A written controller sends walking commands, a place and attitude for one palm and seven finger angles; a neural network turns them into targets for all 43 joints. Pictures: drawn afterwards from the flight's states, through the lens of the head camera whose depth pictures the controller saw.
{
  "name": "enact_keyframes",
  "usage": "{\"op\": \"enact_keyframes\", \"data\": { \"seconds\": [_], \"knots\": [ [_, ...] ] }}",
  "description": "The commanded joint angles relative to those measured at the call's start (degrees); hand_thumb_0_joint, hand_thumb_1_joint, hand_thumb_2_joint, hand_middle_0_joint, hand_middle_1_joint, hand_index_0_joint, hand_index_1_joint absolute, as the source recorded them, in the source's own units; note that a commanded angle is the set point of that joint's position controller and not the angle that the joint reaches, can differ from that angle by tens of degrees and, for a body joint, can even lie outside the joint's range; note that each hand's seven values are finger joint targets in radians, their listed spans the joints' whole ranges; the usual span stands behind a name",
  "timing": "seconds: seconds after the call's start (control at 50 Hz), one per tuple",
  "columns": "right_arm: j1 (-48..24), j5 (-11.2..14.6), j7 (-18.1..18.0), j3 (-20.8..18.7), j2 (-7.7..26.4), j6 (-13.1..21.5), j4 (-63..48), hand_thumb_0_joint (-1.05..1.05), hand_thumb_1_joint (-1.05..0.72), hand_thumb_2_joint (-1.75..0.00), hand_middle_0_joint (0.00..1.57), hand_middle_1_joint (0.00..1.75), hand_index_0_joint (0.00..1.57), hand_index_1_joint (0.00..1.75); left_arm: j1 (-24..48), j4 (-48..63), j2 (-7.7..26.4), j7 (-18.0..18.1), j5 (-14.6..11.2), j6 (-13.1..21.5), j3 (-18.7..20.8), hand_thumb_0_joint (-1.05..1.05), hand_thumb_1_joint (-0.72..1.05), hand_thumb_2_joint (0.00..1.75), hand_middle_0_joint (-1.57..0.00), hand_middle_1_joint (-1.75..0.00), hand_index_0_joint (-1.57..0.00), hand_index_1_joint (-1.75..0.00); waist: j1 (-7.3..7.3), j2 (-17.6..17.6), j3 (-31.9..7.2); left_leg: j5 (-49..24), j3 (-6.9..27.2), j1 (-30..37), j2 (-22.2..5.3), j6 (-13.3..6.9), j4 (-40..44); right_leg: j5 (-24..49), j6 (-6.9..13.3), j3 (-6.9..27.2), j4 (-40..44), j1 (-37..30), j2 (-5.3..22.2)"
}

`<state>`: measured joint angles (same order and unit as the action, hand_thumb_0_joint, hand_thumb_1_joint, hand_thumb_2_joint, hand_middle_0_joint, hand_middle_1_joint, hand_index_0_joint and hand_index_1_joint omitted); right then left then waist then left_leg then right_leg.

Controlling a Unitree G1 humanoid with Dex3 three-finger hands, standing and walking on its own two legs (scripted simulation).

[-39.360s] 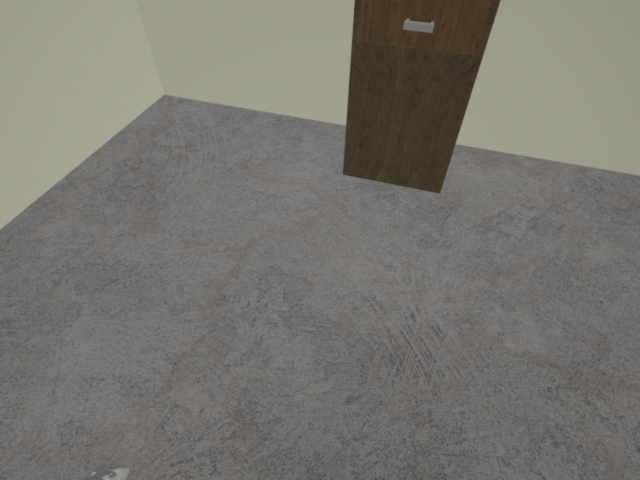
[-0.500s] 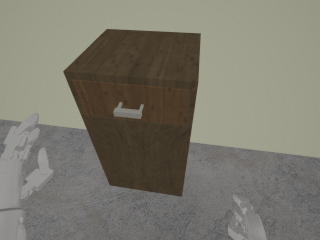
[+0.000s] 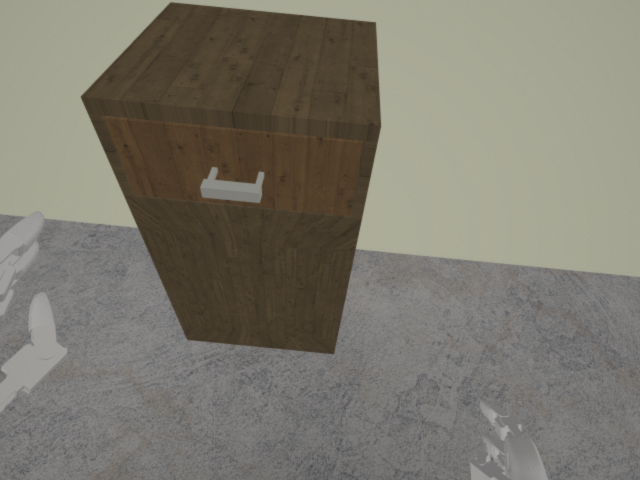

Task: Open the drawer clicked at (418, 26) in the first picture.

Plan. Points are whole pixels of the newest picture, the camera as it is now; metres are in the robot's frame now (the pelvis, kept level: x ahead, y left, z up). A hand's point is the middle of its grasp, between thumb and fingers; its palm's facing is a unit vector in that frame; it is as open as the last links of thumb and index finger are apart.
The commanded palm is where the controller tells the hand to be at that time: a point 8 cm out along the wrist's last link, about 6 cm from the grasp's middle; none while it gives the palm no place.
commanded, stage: step back with the hand held close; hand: left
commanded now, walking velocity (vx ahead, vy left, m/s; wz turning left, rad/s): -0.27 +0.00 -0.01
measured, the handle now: (234, 182) +0.60 +0.19 -0.01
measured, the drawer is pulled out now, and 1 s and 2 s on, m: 0.00 0.00 0.00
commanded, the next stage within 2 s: stop stepping back and stand still in 1.18 s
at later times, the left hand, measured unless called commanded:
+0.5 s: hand (5, 438) +0.13 +0.24 +0.17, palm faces +0.44 -0.80 -0.41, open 7.4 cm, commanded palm +0.06 +0.28 +0.19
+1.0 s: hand out of the picture +0.06 +0.23 +0.17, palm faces +0.45 -0.77 -0.45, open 7.4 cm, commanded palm +0.00 +0.27 +0.19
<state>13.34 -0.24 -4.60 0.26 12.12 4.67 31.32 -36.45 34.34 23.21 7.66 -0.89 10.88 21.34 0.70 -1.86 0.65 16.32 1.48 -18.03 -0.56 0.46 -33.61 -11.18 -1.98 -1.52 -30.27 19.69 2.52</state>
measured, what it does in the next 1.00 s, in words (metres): walks backwards: right foot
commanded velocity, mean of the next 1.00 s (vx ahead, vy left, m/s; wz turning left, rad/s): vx -0.36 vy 0.00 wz -0.05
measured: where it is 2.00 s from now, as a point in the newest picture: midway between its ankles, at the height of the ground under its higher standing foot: outside the picture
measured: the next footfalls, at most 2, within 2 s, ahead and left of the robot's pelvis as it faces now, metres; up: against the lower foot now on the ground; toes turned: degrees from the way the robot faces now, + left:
right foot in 0.96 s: -0.03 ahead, -0.12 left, +0.00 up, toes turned +7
left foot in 1.18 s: -0.09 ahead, +0.12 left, +0.00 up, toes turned +6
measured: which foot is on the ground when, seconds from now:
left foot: down 0.00-0.98, up 1.00-1.00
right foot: down 0.00-0.84, up 0.86-0.94, down 0.96-1.00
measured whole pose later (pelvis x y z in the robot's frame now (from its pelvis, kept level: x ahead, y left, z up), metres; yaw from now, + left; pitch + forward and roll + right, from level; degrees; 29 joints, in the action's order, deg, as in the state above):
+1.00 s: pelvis -0.11 -0.02 -0.02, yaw +4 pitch +1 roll -1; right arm 14.5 -1.1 -3.5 -0.5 9.6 8.2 35.0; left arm -34.4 35.8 22.5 8.8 0.0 14.3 23.1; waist 1.2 -0.9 -1.4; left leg 16.5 0.9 -33.9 -3.3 1.4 -43.2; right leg -17.2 1.3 0.8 -40.6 24.3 -3.4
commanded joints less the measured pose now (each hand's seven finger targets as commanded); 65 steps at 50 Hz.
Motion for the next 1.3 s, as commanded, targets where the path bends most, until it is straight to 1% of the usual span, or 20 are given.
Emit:
{"op": "enact_keyframes", "data": {
  "seconds": [0.0,0.2,0.44,0.62,0.7,0.76,0.82,0.86,0.9,0.92,0.96,1.0,1.08,1.1,1.14,1.16,1.18,1.22,1.24,1.28],
  "knots": [
    [-5.6,-0.1,-0.3,-2.8,7.8,4.1,-8.8,0.00,-0.90,-0.90,0.20,0.30,0.20,0.30,0.5,11.1,6.8,1.2,-0.4,4.9,6.5,0.00,0.90,0.90,-0.20,-0.30,-0.20,-0.30,-0.67,5.7,-7.1,-3.6,1.3,-11.1,-3.1,-1.2,8.9,7.6,1.8,1.6,1.1,-12.2,0.3],
    [-3.9,-1.0,-0.8,-2.8,8.1,4.2,-8.8,0.00,-0.90,-0.90,0.20,0.30,0.20,0.30,4.2,10.6,5.2,2.0,1.0,5.7,4.8,0.00,0.90,0.90,-0.20,-0.30,-0.20,-0.30,0.10,5.3,-3.6,15.8,2.6,-17.5,-2.6,-2.2,11.6,-9.5,1.8,2.2,3.8,-7.8,-1.0],
    [-2.7,-1.8,-1.4,-3.1,7.4,4.8,-7.0,0.00,-0.90,-0.90,0.20,0.30,0.20,0.30,6.9,13.3,6.5,3.8,1.5,5.9,5.7,0.00,0.90,0.90,-0.20,-0.30,-0.20,-0.30,0.81,4.3,-4.4,13.3,3.0,-12.6,-1.0,-1.0,5.9,-11.9,3.2,4.8,6.5,0.7,0.7],
    [-4.5,-0.6,-0.4,-4.1,7.8,5.3,-7.1,0.00,-0.90,-0.90,0.20,0.30,0.20,0.30,4.9,10.4,7.0,3.0,1.3,7.0,7.9,0.00,0.90,0.90,-0.20,-0.30,-0.20,-0.30,0.13,3.3,-4.9,20.0,2.4,-22.2,-1.9,-2.4,6.9,-11.3,2.7,7.1,3.5,-5.2,0.2],
    [-2.2,-1.7,-0.3,-4.1,7.1,3.9,-5.4,0.00,-0.90,-0.90,0.20,0.30,0.20,0.30,4.9,11.9,6.7,3.8,1.3,6.7,7.1,0.00,0.90,0.90,-0.20,-0.30,-0.20,-0.30,1.24,-1.4,-7.2,15.4,1.2,-9.9,0.3,-0.9,-1.2,-16.0,4.5,8.5,10.4,6.8,3.9],
    [-2.0,-2.3,-1.1,-4.2,7.7,3.1,-5.4,0.00,-0.90,-0.90,0.20,0.30,0.20,0.30,5.7,13.3,6.0,3.8,1.5,6.6,6.4,0.00,0.90,0.90,-0.20,-0.30,-0.20,-0.30,1.95,4.3,-6.2,17.2,5.6,-10.4,-3.3,-2.2,4.1,-16.9,3.2,4.4,4.9,8.9,0.7],
    [-4.4,-2.5,-1.7,-4.4,7.3,4.9,-7.2,0.00,-0.90,-0.90,0.20,0.30,0.20,0.30,5.4,16.9,5.8,3.9,1.8,7.2,7.4,0.00,0.90,0.90,-0.20,-0.30,-0.20,-0.30,0.48,18.6,-8.1,20.1,14.1,-29.6,-13.4,-6.5,19.3,-10.2,0.4,-1.2,-19.5,-11.4,-8.3],
    [-4.4,-1.0,-0.9,-4.9,7.1,6.5,-7.3,0.00,-0.90,-0.90,0.20,0.30,0.20,0.30,1.1,13.8,5.9,2.7,0.7,7.1,7.9,0.00,0.90,0.90,-0.20,-0.30,-0.20,-0.30,-0.30,17.4,-9.1,21.3,9.6,-27.7,-14.0,-6.6,18.2,-13.4,0.6,0.4,-23.7,-12.5,-8.5],
    [-5.4,-0.6,0.0,-4.3,6.6,7.6,-6.8,0.00,-0.90,-0.90,0.20,0.30,0.20,0.30,-0.1,13.1,6.3,2.1,-0.4,6.7,8.0,0.00,0.90,0.90,-0.20,-0.30,-0.20,-0.30,-0.57,13.4,-5.1,18.2,6.4,-22.7,-11.7,-5.2,13.5,-14.4,2.1,0.7,-10.8,-8.2,-6.8],
    [-5.6,-0.8,0.1,-4.1,6.2,7.6,-6.5,0.00,-0.90,-0.90,0.20,0.30,0.20,0.30,1.2,13.4,7.3,2.1,-0.3,6.6,8.5,0.00,0.90,0.90,-0.20,-0.30,-0.20,-0.30,0.02,8.4,-2.7,16.7,3.9,-20.2,-8.8,-3.3,6.5,-11.8,4.2,6.9,-1.2,-3.1,-2.5],
    [-7.2,-1.1,1.3,-3.9,5.5,6.0,-4.0,0.00,-0.90,-0.90,0.20,0.30,0.20,0.30,6.3,12.0,11.9,2.5,0.7,5.8,10.3,0.00,0.90,0.90,-0.20,-0.30,-0.20,-0.30,-1.23,-10.4,-3.9,12.4,-2.9,-12.2,1.2,2.8,-23.3,-15.3,12.9,34.8,20.6,12.3,18.1],
    [-6.8,-1.4,1.9,-3.5,3.9,4.4,-3.6,0.00,-0.90,-0.90,0.20,0.30,0.20,0.30,9.3,11.4,9.1,1.7,1.3,4.1,6.8,0.00,0.90,0.90,-0.20,-0.30,-0.20,-0.30,-0.70,-10.7,-6.7,10.1,0.2,-12.6,0.3,1.8,-34.0,-5.4,12.1,26.1,17.5,8.1,15.2],
    [-7.0,-1.0,0.4,-1.8,3.8,3.6,-3.5,0.00,-0.90,-0.90,0.20,0.30,0.20,0.30,8.4,9.8,7.1,0.9,1.3,4.7,5.2,0.00,0.90,0.90,-0.20,-0.30,-0.20,-0.30,0.13,-4.4,-5.3,8.0,-4.3,-2.4,0.8,0.8,-3.8,22.4,8.4,13.6,7.8,3.1,8.2],
    [-6.3,-0.8,0.2,-1.7,4.6,3.7,-3.3,0.00,-0.90,-0.90,0.20,0.30,0.20,0.30,8.6,10.3,6.8,0.7,0.8,4.9,4.6,0.00,0.90,0.90,-0.20,-0.30,-0.20,-0.30,0.73,-0.4,-5.9,1.3,-4.8,0.6,1.5,0.8,7.4,21.6,6.0,11.0,4.6,1.5,5.7],
    [-6.3,-0.8,-0.3,-3.6,7.8,4.4,-5.5,0.00,-0.90,-0.90,0.20,0.30,0.20,0.30,7.8,14.0,7.6,0.5,0.8,6.1,5.4,0.00,0.90,0.90,-0.20,-0.30,-0.20,-0.30,-1.04,17.3,-9.1,-22.2,11.5,-0.2,-16.7,-5.0,15.9,-1.2,-0.1,3.5,-11.4,1.6,-3.3],
    [-5.3,-0.7,0.3,-4.8,7.5,5.7,-6.4,0.00,-0.90,-0.90,0.20,0.30,0.20,0.30,5.6,14.4,8.2,0.5,-0.2,6.6,6.5,0.00,0.90,0.90,-0.20,-0.30,-0.20,-0.30,-1.61,14.1,-12.4,-24.2,11.8,0.7,-20.8,-7.7,16.2,-16.1,0.1,3.5,-19.5,2.1,-5.5],
    [-4.9,-0.1,0.7,-5.6,7.5,6.7,-5.9,0.00,-0.90,-0.90,0.20,0.30,0.20,0.30,0.3,8.6,5.4,-0.1,-1.5,6.4,5.9,0.00,0.90,0.90,-0.20,-0.30,-0.20,-0.30,-1.19,10.8,-13.1,-16.6,8.7,-0.1,-20.0,-8.1,16.3,-18.9,0.5,3.2,-24.6,1.8,-6.8],
    [-4.5,-1.6,1.1,-4.9,7.0,8.2,-5.2,0.00,-0.90,-0.90,0.20,0.30,0.20,0.30,2.9,17.6,7.2,-0.2,-1.6,6.4,7.3,0.00,0.90,0.90,-0.20,-0.30,-0.20,-0.30,-0.74,17.1,-12.7,-39.2,6.5,7.2,-19.9,-8.7,11.3,-18.0,0.2,2.6,-22.9,7.0,-5.2],
    [-4.4,-1.5,1.6,-4.4,6.9,8.6,-4.3,0.00,-0.90,-0.90,0.20,0.30,0.20,0.30,3.6,18.6,6.3,-0.1,-1.3,6.0,5.7,0.00,0.90,0.90,-0.20,-0.30,-0.20,-0.30,-0.42,14.8,-11.2,-44.0,4.6,9.2,-19.4,-8.0,10.3,-16.0,0.1,1.4,-20.2,6.9,-5.0],
    [-5.0,-0.7,2.6,-4.0,6.9,8.9,-4.9,0.00,-0.90,-0.90,0.20,0.30,0.20,0.30,2.9,17.4,4.7,-0.1,-1.2,4.9,4.3,0.00,0.90,0.90,-0.20,-0.30,-0.20,-0.30,-0.45,14.8,-10.3,-37.9,1.4,9.2,-17.6,-6.0,10.1,-12.9,0.1,-0.4,-12.7,2.5,-4.7]
  ]
}}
